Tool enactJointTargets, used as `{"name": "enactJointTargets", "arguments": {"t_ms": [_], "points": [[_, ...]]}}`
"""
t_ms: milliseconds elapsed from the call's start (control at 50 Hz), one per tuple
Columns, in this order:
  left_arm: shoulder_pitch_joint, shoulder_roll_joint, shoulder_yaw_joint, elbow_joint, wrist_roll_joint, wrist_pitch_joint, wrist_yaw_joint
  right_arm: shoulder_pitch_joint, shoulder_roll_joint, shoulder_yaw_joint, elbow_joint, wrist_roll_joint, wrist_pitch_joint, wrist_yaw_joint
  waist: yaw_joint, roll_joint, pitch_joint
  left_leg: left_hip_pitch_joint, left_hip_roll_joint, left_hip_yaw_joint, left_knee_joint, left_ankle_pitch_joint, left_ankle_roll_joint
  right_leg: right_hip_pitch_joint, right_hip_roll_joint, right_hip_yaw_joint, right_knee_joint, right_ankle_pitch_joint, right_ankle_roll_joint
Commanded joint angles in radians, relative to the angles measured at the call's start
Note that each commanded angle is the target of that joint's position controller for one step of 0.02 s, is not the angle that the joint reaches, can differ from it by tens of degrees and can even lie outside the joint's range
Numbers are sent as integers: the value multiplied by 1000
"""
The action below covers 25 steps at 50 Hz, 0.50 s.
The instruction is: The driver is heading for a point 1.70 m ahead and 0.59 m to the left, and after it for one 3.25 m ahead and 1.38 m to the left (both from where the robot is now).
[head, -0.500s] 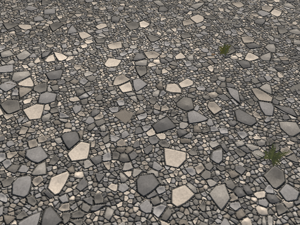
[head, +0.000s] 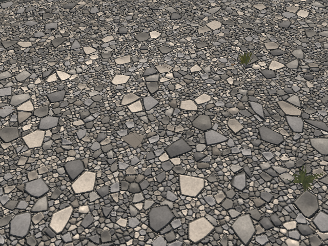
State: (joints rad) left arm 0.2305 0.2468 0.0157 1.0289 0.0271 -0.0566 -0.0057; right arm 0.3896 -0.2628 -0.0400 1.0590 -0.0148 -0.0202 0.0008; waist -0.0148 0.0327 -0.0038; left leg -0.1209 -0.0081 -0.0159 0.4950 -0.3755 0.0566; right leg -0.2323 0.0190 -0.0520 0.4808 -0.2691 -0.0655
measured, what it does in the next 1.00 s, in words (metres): walks ahead, turning left: left foot, then right foot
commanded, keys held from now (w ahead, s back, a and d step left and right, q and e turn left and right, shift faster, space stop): w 0.18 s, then w+q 0.82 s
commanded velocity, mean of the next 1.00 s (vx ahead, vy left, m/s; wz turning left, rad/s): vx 0.47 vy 0.00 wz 0.35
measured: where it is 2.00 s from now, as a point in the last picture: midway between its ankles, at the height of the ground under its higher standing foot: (109, 160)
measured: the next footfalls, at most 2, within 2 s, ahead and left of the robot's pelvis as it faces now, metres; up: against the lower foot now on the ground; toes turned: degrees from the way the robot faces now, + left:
left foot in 0.46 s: +0.39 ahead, +0.06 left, +0.00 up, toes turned +9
right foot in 1.00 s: +0.74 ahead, -0.01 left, +0.00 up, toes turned +26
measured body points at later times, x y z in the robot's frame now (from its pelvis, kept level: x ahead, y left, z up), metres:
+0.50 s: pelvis +0.25 +0.01 -0.02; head +0.29 +0.01 +0.42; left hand +0.17 +0.24 -0.17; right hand +0.43 -0.22 -0.15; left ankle +0.35 +0.06 -0.74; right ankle +0.04 -0.09 -0.66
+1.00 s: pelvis +0.55 +0.03 -0.01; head +0.58 +0.05 +0.43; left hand +0.70 +0.32 -0.09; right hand +0.58 -0.25 -0.14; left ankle +0.35 +0.06 -0.73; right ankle +0.70 -0.02 -0.74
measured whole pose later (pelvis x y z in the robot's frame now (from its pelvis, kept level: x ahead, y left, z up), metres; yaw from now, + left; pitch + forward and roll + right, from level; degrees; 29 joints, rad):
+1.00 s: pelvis +0.55 +0.03 -0.01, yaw +24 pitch +2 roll +0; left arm -0.04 0.24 0.00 0.72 0.03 -0.08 -0.01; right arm 0.48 -0.26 -0.07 0.95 -0.01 -0.05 -0.01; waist -0.11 -0.02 0.04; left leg 0.01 -0.15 -0.24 0.49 -0.46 0.11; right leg -0.47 0.01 0.02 0.49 -0.07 -0.02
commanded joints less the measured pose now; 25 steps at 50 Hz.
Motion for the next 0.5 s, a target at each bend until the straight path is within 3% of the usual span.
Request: {"name": "enactJointTargets", "arguments": {"t_ms": [20, 40, 60, 100, 180, 260, 340, 380, 400, 420, 440, 460, 480, 500], "points": [[373, 231, 56, 81, 2, -7, 14, -165, -48, -1, -140, -13, -32, 12, 151, -298, 64, -643, -55, 47, 451, -209, 50, 388, -410, 713, -401, -553, -161], [281, 179, 46, 57, 0, -5, 13, -186, -97, -12, -141, -24, -32, 17, 95, -148, 142, -668, 21, -21, 560, -117, 63, 306, -391, 652, -381, -528, -169], [196, 141, 37, 25, -5, -14, 7, -172, -77, -9, -126, -18, -38, 28, 53, -104, 159, -649, 54, -35, 573, -14, 60, 253, -337, 556, -378, -415, -147], [149, 99, 24, 6, -11, -33, 7, -153, -66, -9, -108, -21, -43, 41, 16, -90, 130, -588, 89, -11, 549, 108, 31, 240, -261, 388, -392, -137, -113], [250, 70, 12, 52, -16, -48, 12, -229, -44, -5, -135, -24, -23, 44, 23, -100, 103, -613, 86, 55, 536, 185, -18, 282, -208, 216, -354, 320, -113], [270, 60, 5, 60, -6, -47, 19, -383, -9, 12, -199, -10, -18, 44, 45, -106, 140, -599, 48, 88, 362, 258, -21, 247, -182, 87, -364, 484, -98], [279, 64, 2, 69, -4, -51, 29, -455, 0, 24, -238, -7, -19, 42, 48, -118, 153, -468, 11, 143, 158, 312, 33, 262, -209, 7, -359, 649, -79], [256, 84, 5, 64, -5, -54, 36, -393, -25, 14, -227, -9, -24, 34, 8, -124, 103, -362, -34, 169, 123, 283, 76, 316, -226, -34, -242, 952, -59], [242, 100, 10, 58, -3, -51, 41, -314, -43, 4, -205, -11, -29, 30, -29, -131, 52, -286, -63, 178, 120, 249, 97, 340, -230, -53, -119, 1080, -51], [224, 117, 17, 49, 2, -43, 44, -186, -64, -9, -164, -10, -35, 26, -78, -140, -19, -176, -90, 174, 99, 221, 119, 347, -234, -63, 49, 1129, -47], [209, 131, 21, 38, -1, -36, 43, -48, -87, -25, -119, -17, -40, 21, -138, -126, -87, -4, -93, 154, 28, 240, 146, 277, -219, -84, 260, 1024, -36], [212, 114, 17, 10, -1, -37, 37, 78, -160, -52, -96, -32, -37, 10, -176, -48, -166, 205, 74, -76, 3, 102, 201, 77, -178, -98, 556, 696, -24], [272, 25, 10, -27, -22, -47, 14, 59, -237, -76, -115, -21, -20, 6, -92, 228, -262, 458, 354, -691, -140, 93, 388, -330, 70, -54, 985, -191, 34], [181, 105, 24, -61, -5, -57, 9, -13, -224, -78, -120, 11, -13, 15, -89, 62, -224, 425, 335, -738, -224, 39, 398, -469, 21, 115, 1040, -158, 9]]}}
Velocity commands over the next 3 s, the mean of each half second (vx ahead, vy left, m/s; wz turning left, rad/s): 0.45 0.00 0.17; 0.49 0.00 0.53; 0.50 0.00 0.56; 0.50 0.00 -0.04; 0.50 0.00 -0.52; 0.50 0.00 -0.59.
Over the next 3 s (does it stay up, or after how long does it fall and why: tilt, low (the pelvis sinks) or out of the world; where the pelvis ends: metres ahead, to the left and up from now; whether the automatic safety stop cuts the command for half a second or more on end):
stays up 1.43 0.57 0.01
